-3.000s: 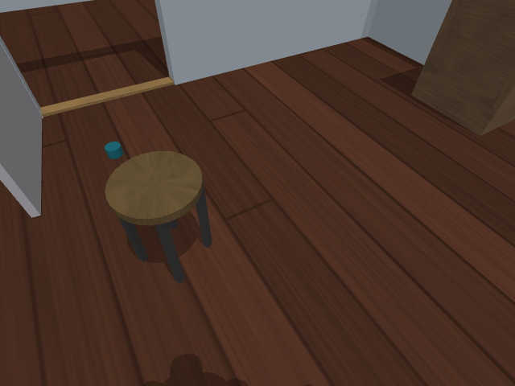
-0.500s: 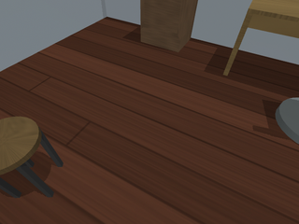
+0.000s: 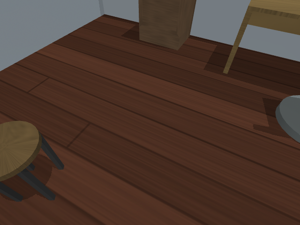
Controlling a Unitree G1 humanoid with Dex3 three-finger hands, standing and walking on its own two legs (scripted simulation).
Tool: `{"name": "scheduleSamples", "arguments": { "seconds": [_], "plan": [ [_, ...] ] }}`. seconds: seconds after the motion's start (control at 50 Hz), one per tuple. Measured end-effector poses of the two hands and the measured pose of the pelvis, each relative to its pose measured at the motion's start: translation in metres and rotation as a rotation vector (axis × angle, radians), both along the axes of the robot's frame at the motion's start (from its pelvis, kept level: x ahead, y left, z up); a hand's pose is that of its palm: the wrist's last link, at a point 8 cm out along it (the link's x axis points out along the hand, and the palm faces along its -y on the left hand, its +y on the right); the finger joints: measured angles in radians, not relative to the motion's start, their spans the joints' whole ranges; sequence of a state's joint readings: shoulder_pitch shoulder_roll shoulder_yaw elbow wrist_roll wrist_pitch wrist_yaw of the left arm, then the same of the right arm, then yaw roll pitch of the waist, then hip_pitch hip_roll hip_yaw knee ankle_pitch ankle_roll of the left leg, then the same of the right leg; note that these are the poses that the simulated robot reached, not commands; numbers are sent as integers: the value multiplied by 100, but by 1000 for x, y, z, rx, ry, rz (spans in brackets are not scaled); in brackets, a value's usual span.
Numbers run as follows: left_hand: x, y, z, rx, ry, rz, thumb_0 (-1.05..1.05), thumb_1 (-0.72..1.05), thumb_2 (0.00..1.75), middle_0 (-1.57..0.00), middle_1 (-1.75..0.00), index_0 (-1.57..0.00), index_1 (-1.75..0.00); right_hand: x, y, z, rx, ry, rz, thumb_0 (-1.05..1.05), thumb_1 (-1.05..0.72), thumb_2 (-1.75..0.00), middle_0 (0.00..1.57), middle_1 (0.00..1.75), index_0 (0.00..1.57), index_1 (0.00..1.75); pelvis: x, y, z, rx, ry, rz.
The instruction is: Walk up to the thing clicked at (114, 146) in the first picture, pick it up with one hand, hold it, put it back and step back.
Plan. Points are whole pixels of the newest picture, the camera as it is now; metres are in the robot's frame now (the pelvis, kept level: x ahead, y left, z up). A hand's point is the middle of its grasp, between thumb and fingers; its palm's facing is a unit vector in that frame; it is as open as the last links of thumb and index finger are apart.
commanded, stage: stand
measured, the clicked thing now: out of the picture +0.91 +1.43 -0.75
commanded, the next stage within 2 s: none
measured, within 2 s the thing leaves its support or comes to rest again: neither
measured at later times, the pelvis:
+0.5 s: pelvis +0.00 +0.01 +0.00, yaw +1 degrees
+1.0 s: pelvis +0.00 +0.01 +0.00, yaw +2 degrees
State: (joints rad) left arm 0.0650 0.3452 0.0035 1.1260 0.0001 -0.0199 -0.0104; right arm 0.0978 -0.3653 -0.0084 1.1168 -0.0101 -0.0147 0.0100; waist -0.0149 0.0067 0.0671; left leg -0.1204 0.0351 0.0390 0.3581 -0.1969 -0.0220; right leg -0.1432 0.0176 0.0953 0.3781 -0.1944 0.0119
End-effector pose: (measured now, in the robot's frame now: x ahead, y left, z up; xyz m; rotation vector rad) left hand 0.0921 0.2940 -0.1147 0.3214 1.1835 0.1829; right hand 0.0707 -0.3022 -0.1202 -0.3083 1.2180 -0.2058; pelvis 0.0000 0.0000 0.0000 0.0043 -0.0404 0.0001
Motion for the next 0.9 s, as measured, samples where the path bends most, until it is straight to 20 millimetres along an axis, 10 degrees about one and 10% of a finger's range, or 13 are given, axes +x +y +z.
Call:
{"name": "scheduleSamples", "arguments": {
  "seconds": [0.9],
  "plan": [
    [-38,16,-3,2,57,58,1,91,90,-20,-30,-21,-30,2,17,1,8,30,24,1,-90,-90,20,30,21,30,0,11,2,-3,4,32]
  ]
}}
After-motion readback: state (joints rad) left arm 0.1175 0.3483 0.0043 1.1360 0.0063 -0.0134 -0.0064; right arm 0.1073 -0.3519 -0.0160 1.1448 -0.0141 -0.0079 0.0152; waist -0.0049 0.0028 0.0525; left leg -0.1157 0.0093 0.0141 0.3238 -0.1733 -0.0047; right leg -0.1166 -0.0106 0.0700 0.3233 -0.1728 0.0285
